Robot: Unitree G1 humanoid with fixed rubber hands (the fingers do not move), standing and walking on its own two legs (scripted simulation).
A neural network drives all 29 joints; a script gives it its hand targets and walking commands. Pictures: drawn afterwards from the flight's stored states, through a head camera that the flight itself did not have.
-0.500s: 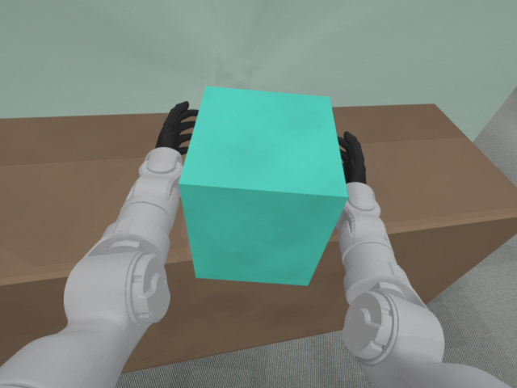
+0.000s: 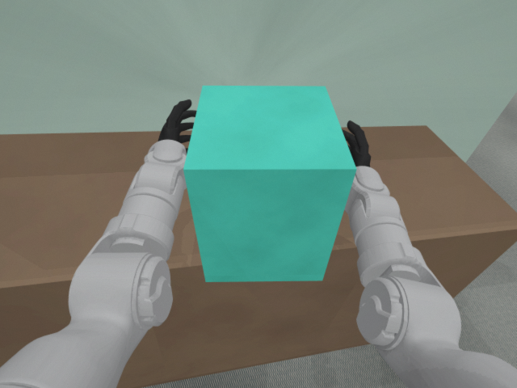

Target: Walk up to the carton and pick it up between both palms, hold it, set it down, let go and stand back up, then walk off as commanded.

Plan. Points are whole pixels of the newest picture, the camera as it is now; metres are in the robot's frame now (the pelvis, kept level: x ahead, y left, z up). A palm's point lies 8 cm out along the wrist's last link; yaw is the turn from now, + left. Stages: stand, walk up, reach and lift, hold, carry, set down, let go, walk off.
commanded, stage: reach and lift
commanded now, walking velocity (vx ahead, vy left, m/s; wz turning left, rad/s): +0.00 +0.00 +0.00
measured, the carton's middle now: (264, 186) +0.41 -0.01 +0.12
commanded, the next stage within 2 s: hold in 1.90 s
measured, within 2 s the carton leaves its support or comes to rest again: neither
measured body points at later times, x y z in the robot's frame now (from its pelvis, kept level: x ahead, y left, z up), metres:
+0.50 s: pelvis +0.00 +0.00 +0.00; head -0.05 +0.03 +0.45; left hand +0.43 +0.14 +0.22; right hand +0.42 -0.16 +0.20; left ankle +0.07 +0.06 -0.74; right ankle +0.03 -0.14 -0.74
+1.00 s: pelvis +0.00 +0.00 +0.00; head -0.05 +0.03 +0.45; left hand +0.42 +0.14 +0.23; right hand +0.42 -0.16 +0.22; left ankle +0.07 +0.06 -0.74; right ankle +0.03 -0.14 -0.74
